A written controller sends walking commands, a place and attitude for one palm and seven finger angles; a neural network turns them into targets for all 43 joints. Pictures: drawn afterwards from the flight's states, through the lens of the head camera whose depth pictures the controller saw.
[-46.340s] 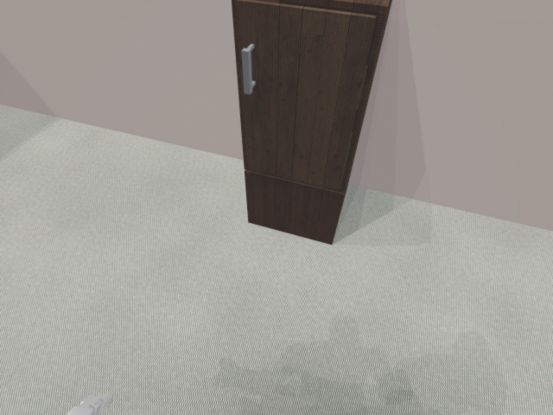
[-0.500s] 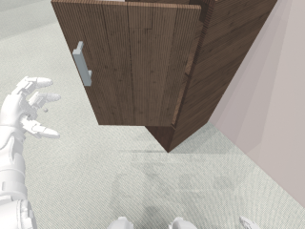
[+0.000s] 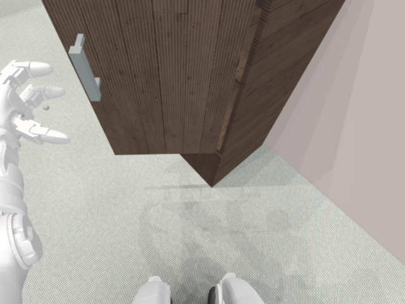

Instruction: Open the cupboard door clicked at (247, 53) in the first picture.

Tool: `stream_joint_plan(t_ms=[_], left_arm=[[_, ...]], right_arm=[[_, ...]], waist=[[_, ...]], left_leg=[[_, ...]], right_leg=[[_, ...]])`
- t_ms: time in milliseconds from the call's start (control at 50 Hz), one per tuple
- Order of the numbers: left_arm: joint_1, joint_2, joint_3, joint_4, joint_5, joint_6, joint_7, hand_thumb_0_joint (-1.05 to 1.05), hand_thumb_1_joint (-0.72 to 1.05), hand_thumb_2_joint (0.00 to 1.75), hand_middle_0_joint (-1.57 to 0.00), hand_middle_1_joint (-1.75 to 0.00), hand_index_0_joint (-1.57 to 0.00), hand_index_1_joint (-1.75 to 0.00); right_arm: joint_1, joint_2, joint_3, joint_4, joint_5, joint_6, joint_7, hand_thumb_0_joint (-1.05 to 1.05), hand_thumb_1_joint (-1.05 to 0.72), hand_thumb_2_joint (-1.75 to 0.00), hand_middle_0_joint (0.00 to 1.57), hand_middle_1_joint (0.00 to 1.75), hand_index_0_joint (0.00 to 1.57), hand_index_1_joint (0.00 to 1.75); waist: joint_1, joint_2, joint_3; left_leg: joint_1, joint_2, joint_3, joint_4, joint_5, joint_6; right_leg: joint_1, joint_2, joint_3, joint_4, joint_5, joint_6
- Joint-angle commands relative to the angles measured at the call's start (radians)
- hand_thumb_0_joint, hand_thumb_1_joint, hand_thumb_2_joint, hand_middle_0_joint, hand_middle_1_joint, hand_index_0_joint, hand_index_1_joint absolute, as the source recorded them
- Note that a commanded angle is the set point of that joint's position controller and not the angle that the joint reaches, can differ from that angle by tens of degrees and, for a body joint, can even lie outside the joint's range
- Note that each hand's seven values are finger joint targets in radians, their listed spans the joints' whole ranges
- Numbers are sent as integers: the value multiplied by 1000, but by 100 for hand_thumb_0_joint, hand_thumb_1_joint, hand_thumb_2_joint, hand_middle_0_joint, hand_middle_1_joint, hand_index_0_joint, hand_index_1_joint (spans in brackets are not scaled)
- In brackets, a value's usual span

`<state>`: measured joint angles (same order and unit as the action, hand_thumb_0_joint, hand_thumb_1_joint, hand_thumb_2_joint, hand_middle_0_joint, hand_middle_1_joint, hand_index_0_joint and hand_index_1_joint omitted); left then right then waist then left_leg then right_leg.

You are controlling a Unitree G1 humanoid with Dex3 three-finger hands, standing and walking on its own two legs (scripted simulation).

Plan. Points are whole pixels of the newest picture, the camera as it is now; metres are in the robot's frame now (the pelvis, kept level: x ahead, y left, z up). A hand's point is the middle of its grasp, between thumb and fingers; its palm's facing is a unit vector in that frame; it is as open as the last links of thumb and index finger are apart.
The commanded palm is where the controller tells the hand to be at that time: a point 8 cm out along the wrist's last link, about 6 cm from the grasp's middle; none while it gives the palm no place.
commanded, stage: move the hooked fingers beside the handle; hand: left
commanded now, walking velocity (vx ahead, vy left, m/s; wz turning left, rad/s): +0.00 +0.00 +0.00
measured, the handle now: (88, 69) +0.57 +0.23 +0.07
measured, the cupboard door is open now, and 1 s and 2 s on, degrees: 52 52 52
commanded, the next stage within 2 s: slide the fingers in behind the handle in 1.20 s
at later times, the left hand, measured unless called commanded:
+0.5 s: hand (50, 79) +0.52 +0.28 +0.09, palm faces +0.03 -1.00 -0.01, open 14.0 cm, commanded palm +0.50 +0.33 +0.08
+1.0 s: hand (48, 89) +0.51 +0.29 +0.08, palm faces +0.03 -1.00 +0.01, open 14.0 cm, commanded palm +0.49 +0.33 +0.08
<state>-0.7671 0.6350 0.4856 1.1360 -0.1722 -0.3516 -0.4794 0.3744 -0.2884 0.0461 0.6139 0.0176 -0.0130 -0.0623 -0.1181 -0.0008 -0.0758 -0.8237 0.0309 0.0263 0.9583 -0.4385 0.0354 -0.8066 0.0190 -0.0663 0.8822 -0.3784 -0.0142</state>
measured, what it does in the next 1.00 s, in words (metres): stands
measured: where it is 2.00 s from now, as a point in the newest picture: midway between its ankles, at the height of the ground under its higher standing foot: outside the picture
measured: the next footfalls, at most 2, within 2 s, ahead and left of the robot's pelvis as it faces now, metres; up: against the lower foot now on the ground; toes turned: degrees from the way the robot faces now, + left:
none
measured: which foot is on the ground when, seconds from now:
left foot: down 0.00-1.00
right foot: down 0.00-1.00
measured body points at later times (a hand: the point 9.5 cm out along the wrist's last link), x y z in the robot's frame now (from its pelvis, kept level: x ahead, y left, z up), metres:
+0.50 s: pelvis +0.00 +0.01 -0.01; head +0.16 +0.04 +0.41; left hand +0.52 +0.34 +0.09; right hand -0.02 -0.27 -0.10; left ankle +0.01 +0.09 -0.68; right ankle +0.02 -0.12 -0.68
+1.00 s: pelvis +0.01 +0.01 -0.01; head +0.15 +0.05 +0.42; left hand +0.50 +0.34 +0.08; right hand +0.02 -0.26 -0.10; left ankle +0.01 +0.09 -0.68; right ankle +0.02 -0.12 -0.68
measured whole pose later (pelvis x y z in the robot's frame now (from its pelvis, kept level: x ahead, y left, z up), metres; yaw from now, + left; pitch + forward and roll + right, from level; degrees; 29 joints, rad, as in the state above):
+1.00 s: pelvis +0.01 +0.01 -0.01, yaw -1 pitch +21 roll -5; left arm -0.89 0.73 0.51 1.22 -0.12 -0.33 -0.46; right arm 0.39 -0.28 0.06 0.58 -0.01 0.09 -0.03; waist -0.17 0.01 -0.09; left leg -0.91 0.04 0.02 1.00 -0.47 0.05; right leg -0.87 0.03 -0.07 0.88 -0.38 0.00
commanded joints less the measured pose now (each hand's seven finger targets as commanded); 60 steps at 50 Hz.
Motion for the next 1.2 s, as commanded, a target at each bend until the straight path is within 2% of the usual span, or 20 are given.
stream_joint_plan(t_ms=[0, 80, 160, 240, 280, 340, 380, 440, 480, 540, 600, 640, 720, 840, 920, 960, 1080, 1140, 1160, 1180], left_arm=[[-425, 346, 59, -168, -8, -69, -2, 0, -50, 30, -30, -120, -30, -120], [-489, 386, 55, -120, 14, -45, -5, 0, -50, 30, -30, -120, -30, -120], [-513, 437, 89, -158, 21, -61, 2, 0, -50, 30, -30, -120, -30, -120], [-556, 423, 65, -95, 23, -49, -2, 0, -50, 30, -30, -120, -30, -120], [-581, 463, 69, -55, 44, -34, 0, 0, -50, 30, -30, -120, -30, -120], [-620, 457, 44, -33, 56, -20, 0, 0, -50, 30, -30, -120, -30, -120], [-652, 520, 79, -37, 64, -20, 1, 0, -50, 30, -30, -120, -30, -120], [-610, 493, 77, -78, 54, -35, -12, 0, -50, 30, -30, -120, -30, -120], [-535, 522, 115, -83, 54, -34, -19, 0, -50, 30, -30, -120, -30, -120], [-479, 502, 117, -70, 34, -14, -30, 0, -50, 30, -30, -120, -30, -120], [-485, 473, 101, -160, 34, -19, -26, 0, -50, 30, -30, -120, -30, -120], [-506, 483, 118, -196, 26, -38, -11, 0, -50, 30, -30, -120, -30, -120], [-528, 390, 59, -171, 18, -48, 4, 0, -50, 30, -30, -120, -30, -120], [-517, 356, 31, -120, 28, -32, 12, 0, -50, 30, -30, -120, -30, -120], [-500, 411, 68, -124, 34, -38, 17, 0, -50, 30, -30, -120, -30, -120], [-544, 407, 61, -170, 32, -60, 20, 0, -50, 30, -30, -120, -30, -120], [-559, 417, 58, -105, 34, -56, 17, 0, -50, 30, -30, -120, -30, -120], [-559, 409, 46, -128, 34, -55, 5, 0, -50, 30, -30, -120, -30, -120], [-544, 461, 84, -129, 40, -56, 6, 0, -50, 30, -30, -120, -30, -120], [-552, 420, 50, -126, 35, -54, -1, 0, -50, 30, -30, -120, -30, -120]], right_arm=[[140, -192, -66, -61, -1, -6, -10, 0, -90, -90, 20, 30, 20, 30], [155, -197, -60, -57, -2, 10, -12, 0, -90, -90, 20, 30, 20, 30], [183, -202, -63, -58, -13, 25, -7, 0, -90, -90, 20, 30, 20, 30], [191, -203, -55, -56, -12, 40, -6, 0, -90, -90, 20, 30, 20, 30], [199, -212, -51, -50, -11, 47, -9, 0, -90, -90, 20, 30, 20, 30], [213, -213, -45, -51, -14, 52, -11, 0, -90, -90, 20, 30, 20, 30], [225, -217, -43, -48, -17, 56, -12, 0, -90, -90, 20, 30, 20, 30], [243, -213, -47, -58, -24, 63, -3, 0, -90, -90, 20, 30, 20, 30], [247, -216, -56, -59, -28, 68, 4, 0, -90, -90, 20, 30, 20, 30], [243, -213, -56, -73, -23, 79, 10, 0, -90, -90, 20, 30, 20, 30], [239, -209, -62, -81, -21, 92, 18, 0, -90, -90, 20, 30, 20, 30], [239, -210, -66, -78, -24, 95, 18, 0, -90, -90, 20, 30, 20, 30], [229, -202, -65, -59, -23, 97, 23, 0, -90, -90, 20, 30, 20, 30], [227, -202, -62, -54, -23, 98, 16, 0, -90, -90, 20, 30, 20, 30], [213, -203, -61, -69, -23, 93, 16, 0, -90, -90, 20, 30, 20, 30], [210, -199, -61, -66, -24, 93, 16, 0, -90, -90, 20, 30, 20, 30], [197, -202, -53, -63, -20, 86, 11, 0, -90, -90, 20, 30, 20, 30], [200, -202, -51, -69, -19, 85, 10, 0, -90, -90, 20, 30, 20, 30], [202, -209, -56, -64, -22, 85, 8, 0, -90, -90, 20, 30, 20, 30], [199, -202, -51, -64, -19, 86, 9, 0, -90, -90, 20, 30, 20, 30]], waist=[[-2, 135, -437], [-22, 166, -418], [-14, 191, -513], [-46, 163, -442], [-56, 167, -415], [-78, 178, -414], [-75, 195, -458], [-56, 243, -556], [-34, 256, -589], [-31, 190, -532], [-25, 268, -549], [-28, 259, -530], [-53, 252, -459], [-57, 222, -443], [-39, 203, -471], [-40, 245, -504], [-57, 199, -450], [-51, 255, -479], [-38, 238, -504], [-51, 252, -500]], left_leg=[[281, -1, -75, -106, 354, -14], [245, -2, -72, -98, 331, -10], [303, 4, -78, -77, 427, -15], [244, 4, -77, -73, 380, -6], [216, 6, -80, -74, 340, -5], [212, 5, -84, -64, 342, -1], [216, 9, -88, -52, 371, -5], [301, 11, -90, -39, 491, -15], [339, 19, -94, -34, 555, -26], [281, 17, -83, -42, 539, -13], [362, 22, -86, -46, 595, -23], [391, 29, -101, -48, 630, -34], [394, 29, -105, -57, 565, -37], [378, 24, -113, -60, 549, -36], [330, 17, -98, -56, 513, -30], [384, 21, -109, -49, 570, -43], [295, 14, -97, -52, 444, -24], [327, 12, -98, -51, 459, -28], [334, 16, -106, -50, 472, -33], [333, 14, -98, -45, 476, -29]], right_leg=[[157, 27, 41, -70, 245, -10], [138, 26, 45, -70, 235, -6], [143, 32, 42, -56, 286, -7], [124, 37, 42, -61, 268, -7], [103, 34, 43, -67, 234, -3], [72, 36, 41, -64, 227, -4], [85, 36, 42, -54, 247, -1], [97, 41, 34, -37, 315, -8], [97, 44, 28, -34, 338, -8], [135, 50, 26, -43, 364, -7], [87, 52, 21, -50, 351, -4], [63, 58, 10, -48, 335, -10], [14, 58, 5, -64, 280, -7], [10, 51, 2, -61, 268, -11], [70, 48, 14, -53, 293, -9], [44, 49, 10, -45, 296, -10], [66, 47, 18, -51, 269, -7], [51, 47, 17, -46, 264, -13], [59, 46, 15, -43, 264, -12], [57, 48, 19, -46, 276, -9]])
